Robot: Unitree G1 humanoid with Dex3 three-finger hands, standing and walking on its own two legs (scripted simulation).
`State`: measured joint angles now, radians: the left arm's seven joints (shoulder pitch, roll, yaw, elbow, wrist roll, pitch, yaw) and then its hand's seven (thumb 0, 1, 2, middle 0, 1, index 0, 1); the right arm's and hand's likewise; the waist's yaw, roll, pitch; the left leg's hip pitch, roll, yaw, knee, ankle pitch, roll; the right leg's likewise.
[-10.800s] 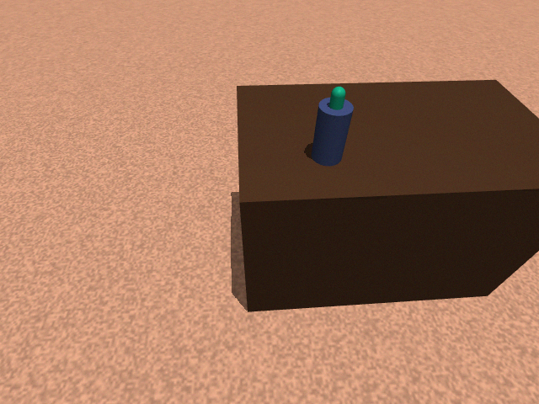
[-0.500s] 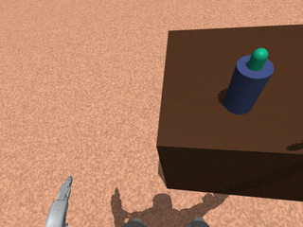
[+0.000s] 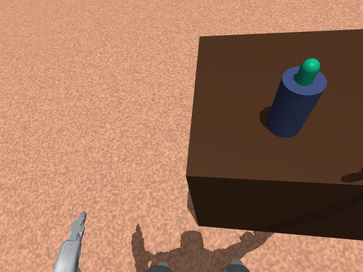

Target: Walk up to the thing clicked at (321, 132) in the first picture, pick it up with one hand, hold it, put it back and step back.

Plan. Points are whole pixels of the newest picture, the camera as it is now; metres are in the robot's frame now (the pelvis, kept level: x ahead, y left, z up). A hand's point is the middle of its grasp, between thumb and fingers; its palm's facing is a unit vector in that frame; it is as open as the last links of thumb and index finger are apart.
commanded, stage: approach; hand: right
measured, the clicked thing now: (295, 97) +0.52 -0.22 +0.04
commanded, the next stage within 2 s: close in in 0.32 s
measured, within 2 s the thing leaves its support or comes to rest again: neither
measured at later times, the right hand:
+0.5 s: hand (338, 126) +0.46 -0.30 +0.01, palm faces +0.18 +0.98 +0.05, open 17.4 cm
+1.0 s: hand (306, 118) +0.48 -0.24 +0.01, palm faces +0.24 +0.97 +0.03, open 17.4 cm
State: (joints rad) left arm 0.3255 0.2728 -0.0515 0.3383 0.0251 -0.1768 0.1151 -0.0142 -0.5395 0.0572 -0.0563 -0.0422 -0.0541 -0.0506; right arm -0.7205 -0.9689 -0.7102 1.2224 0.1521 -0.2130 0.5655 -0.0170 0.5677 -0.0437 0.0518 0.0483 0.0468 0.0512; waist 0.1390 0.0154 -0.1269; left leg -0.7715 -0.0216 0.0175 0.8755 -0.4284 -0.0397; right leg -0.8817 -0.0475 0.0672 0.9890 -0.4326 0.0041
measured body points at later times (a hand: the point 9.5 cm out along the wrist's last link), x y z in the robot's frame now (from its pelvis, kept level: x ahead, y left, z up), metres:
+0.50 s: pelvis -0.01 +0.01 -0.03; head +0.13 -0.05 +0.39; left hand +0.14 +0.27 -0.04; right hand +0.45 -0.36 +0.01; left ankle -0.01 +0.15 -0.68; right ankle +0.02 -0.11 -0.68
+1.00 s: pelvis -0.01 +0.01 -0.04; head +0.11 -0.04 +0.39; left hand +0.14 +0.27 -0.03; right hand +0.47 -0.29 +0.01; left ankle -0.01 +0.15 -0.68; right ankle +0.02 -0.11 -0.68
